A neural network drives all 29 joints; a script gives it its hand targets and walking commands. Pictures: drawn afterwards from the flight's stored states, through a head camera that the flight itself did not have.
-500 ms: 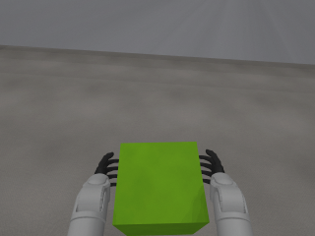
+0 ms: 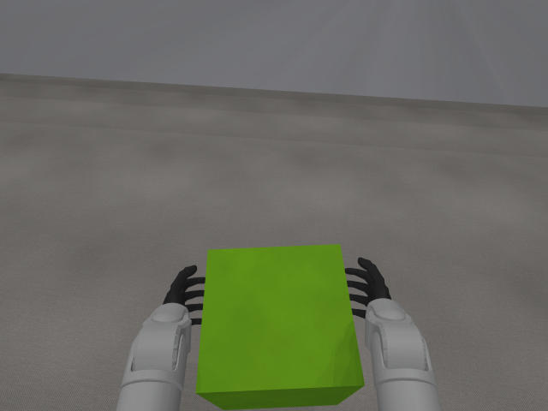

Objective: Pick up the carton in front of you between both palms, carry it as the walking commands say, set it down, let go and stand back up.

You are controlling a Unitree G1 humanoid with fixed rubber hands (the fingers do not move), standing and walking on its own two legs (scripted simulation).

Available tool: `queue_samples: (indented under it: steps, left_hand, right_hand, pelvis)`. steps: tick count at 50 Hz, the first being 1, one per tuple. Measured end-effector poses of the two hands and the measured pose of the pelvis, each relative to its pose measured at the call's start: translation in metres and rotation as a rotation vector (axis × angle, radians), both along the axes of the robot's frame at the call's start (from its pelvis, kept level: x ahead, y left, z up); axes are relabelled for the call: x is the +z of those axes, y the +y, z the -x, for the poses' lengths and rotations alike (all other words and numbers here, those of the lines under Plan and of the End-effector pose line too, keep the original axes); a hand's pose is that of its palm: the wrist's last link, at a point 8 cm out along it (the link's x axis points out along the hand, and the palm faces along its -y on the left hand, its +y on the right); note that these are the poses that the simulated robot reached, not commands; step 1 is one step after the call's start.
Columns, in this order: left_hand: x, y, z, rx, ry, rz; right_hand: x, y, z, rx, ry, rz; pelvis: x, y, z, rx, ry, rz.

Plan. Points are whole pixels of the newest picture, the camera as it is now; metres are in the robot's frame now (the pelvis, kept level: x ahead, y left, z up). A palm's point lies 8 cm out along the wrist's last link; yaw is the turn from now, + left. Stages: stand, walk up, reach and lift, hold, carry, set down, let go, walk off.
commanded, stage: carry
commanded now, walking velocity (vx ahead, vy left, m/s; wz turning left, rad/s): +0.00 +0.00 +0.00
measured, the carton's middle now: (277, 333) +0.31 +0.00 -0.05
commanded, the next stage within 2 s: hold in 0.30 s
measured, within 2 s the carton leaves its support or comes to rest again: neither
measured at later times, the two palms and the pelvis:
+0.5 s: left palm (168, 328) +0.26 +0.16 +0.03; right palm (374, 314) +0.28 -0.14 +0.05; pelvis -0.01 +0.00 +0.00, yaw +3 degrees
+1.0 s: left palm (184, 355) +0.30 +0.16 -0.12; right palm (339, 327) +0.35 -0.12 -0.09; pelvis -0.04 -0.02 -0.05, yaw +6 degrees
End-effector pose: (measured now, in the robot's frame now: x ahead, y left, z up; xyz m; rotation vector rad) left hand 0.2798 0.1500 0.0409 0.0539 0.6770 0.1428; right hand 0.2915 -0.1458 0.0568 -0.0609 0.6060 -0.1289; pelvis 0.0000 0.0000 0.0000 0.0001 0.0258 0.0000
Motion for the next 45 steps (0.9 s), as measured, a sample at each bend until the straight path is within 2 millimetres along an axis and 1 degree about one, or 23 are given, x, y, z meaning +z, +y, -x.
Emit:
queue_samples:
  steps: [15,20,23,27,32,35,38,41,45]
  left_hand:
    - [-0.004,-0.001,0.006,0.0,0.011,0.001]
    - [-0.006,0.001,0.013,0.004,0.02,0.012]
    - [-0.006,0.005,0.018,0.022,0.024,0.014]
    - [-0.007,0.006,0.018,0.042,0.031,0.027]
    - [-0.013,0.006,0.006,0.074,0.032,0.038]
    - [-0.023,0.008,-0.001,0.091,0.048,0.032]
    - [-0.04,0.011,-0.006,0.111,0.07,0.032]
    - [-0.063,0.015,-0.009,0.119,0.078,0.02]
    - [-0.103,0.017,-0.014,0.121,0.084,0.01]
  right_hand:
    - [-0.005,-0.001,0.005,0.002,0.009,0.009]
    - [-0.003,0.0,0.011,0.02,0.018,0.01]
    - [-0.003,0.004,0.011,0.044,0.022,0.008]
    - [-0.004,0.006,0.005,0.05,0.029,0.003]
    - [-0.005,0.009,-0.012,0.02,0.021,-0.022]
    - [-0.012,0.014,-0.023,0.018,0.023,-0.025]
    - [-0.026,0.019,-0.033,0.027,0.032,-0.01]
    - [-0.048,0.024,-0.042,0.042,0.037,0.003]
    - [-0.09,0.026,-0.05,0.056,0.041,0.01]
  pelvis:
    - [-0.001,-0.001,0.004,0.002,0.003,0.004]
    - [0.005,-0.002,0.006,0.018,-0.096,0.002]
    - [0.006,-0.003,0.007,0.037,-0.133,-0.003]
    - [0.004,-0.006,0.011,0.062,-0.166,-0.007]
    - [-0.002,-0.009,0.016,0.078,-0.168,-0.008]
    - [-0.005,-0.012,0.018,0.08,-0.148,-0.007]
    - [-0.01,-0.015,0.021,0.082,-0.106,-0.003]
    - [-0.016,-0.017,0.024,0.092,-0.035,0.005]
    - [-0.028,-0.021,0.03,0.104,0.093,0.013]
